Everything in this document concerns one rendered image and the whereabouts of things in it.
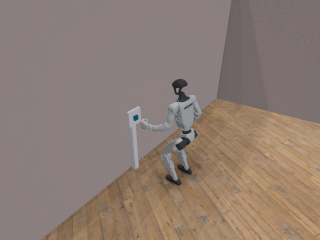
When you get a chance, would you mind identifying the robot left upper arm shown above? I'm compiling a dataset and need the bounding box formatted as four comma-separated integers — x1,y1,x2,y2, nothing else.
164,102,179,130

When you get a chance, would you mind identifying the button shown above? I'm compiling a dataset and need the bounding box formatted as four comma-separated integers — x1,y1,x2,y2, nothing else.
133,114,139,121

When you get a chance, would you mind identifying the left robot hand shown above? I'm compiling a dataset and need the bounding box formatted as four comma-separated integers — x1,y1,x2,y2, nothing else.
140,118,149,129

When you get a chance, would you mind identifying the robot right shin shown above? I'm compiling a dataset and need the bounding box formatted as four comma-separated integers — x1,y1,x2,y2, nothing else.
175,148,189,170

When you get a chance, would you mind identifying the robot left forearm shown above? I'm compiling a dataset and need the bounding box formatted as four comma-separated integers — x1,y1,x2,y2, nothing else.
146,123,169,132

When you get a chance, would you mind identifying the robot right upper arm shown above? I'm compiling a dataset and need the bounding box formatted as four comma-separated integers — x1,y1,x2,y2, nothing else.
188,95,202,117

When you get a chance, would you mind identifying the left robot thigh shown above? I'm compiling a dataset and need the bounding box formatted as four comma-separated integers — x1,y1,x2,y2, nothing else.
162,138,188,160

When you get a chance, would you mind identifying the panel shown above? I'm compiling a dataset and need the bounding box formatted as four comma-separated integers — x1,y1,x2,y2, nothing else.
126,106,141,170

